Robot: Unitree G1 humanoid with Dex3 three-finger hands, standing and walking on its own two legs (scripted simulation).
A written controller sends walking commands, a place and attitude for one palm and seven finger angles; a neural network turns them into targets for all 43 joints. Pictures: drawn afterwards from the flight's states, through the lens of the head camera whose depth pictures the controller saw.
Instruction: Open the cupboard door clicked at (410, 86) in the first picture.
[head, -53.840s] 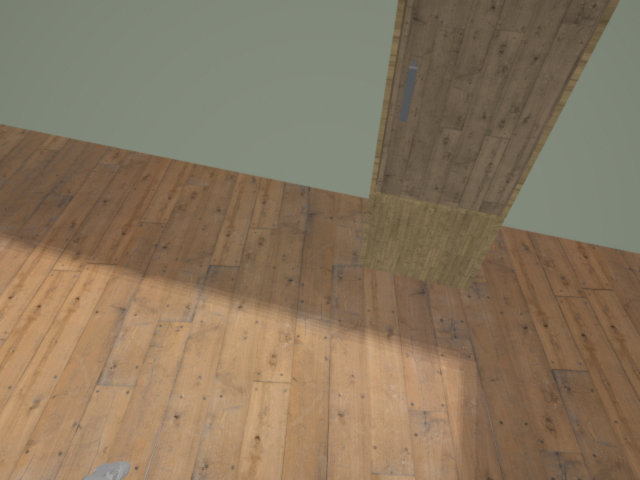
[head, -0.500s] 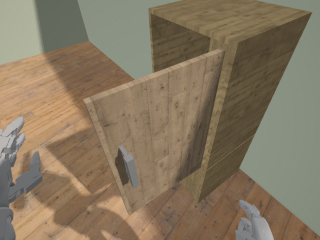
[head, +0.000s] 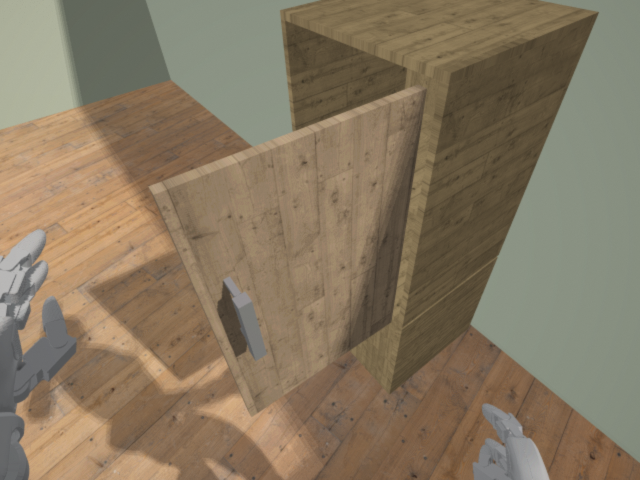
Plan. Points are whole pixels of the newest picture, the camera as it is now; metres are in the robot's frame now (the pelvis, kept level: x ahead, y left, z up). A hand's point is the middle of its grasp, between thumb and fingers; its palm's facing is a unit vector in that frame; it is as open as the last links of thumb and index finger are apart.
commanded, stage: step back with the hand held close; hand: left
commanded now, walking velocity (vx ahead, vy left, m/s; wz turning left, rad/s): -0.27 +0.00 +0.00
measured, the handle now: (244, 319) +0.33 +0.15 +0.01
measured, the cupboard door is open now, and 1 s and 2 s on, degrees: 88 88 88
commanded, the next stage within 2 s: stop stepping back and stand still in 1.24 s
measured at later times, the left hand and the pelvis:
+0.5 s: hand (3, 390) +0.15 +0.30 +0.15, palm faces +0.39 -0.77 -0.50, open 7.4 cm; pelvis -0.06 +0.05 -0.01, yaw -1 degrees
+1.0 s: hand out of the picture +0.07 +0.29 +0.16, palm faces +0.41 -0.77 -0.49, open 7.4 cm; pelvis -0.13 +0.04 -0.03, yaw +2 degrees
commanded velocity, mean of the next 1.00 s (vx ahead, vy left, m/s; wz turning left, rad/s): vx -0.31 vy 0.00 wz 0.01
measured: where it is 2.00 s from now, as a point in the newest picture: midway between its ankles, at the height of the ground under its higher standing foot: outside the picture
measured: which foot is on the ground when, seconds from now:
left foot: down 0.00-1.00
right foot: down 0.00-0.98, up 1.00-1.00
